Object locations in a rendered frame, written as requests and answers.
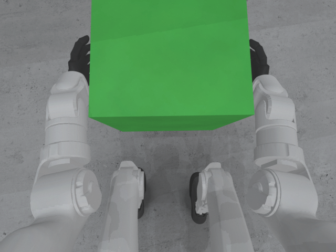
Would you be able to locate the left robot upper arm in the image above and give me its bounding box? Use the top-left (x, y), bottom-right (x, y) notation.
top-left (0, 167), bottom-right (102, 252)

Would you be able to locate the left robot forearm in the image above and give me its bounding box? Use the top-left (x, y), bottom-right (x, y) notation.
top-left (30, 71), bottom-right (91, 214)

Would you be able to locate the right robot forearm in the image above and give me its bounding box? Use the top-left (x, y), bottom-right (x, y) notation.
top-left (253, 75), bottom-right (318, 197)

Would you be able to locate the carton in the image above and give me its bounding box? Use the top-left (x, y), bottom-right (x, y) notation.
top-left (88, 0), bottom-right (255, 132)

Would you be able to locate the robot left thigh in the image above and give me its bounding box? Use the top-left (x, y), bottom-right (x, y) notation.
top-left (97, 167), bottom-right (144, 252)

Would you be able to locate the right robot upper arm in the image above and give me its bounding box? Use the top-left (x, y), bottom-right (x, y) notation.
top-left (246, 169), bottom-right (336, 252)

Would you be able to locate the left robot hand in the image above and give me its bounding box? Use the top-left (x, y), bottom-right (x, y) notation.
top-left (68, 35), bottom-right (90, 86)

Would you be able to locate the right robot hand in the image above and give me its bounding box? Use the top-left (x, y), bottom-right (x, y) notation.
top-left (249, 39), bottom-right (269, 82)

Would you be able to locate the robot left foot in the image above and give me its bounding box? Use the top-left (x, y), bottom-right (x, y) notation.
top-left (138, 167), bottom-right (146, 219)

